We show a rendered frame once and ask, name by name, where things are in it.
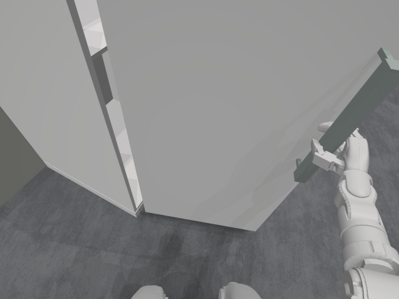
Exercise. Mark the fridge door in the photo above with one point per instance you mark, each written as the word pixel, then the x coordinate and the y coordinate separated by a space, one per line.
pixel 220 97

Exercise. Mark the robot thigh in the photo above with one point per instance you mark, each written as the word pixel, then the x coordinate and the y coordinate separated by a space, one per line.
pixel 237 291
pixel 150 292

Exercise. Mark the robot left thigh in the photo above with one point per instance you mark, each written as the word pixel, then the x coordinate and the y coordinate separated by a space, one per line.
pixel 150 292

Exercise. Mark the robot right upper arm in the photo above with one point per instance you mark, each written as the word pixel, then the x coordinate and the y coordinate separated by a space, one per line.
pixel 361 283

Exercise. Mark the handle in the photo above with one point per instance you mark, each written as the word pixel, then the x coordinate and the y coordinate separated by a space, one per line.
pixel 380 84

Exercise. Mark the robot right thigh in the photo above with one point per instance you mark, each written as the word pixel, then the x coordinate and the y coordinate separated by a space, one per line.
pixel 237 291

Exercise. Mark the right robot hand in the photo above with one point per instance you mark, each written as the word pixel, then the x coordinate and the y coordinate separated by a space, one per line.
pixel 354 153

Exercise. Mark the right robot forearm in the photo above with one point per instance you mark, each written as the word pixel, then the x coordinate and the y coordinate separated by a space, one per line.
pixel 362 232

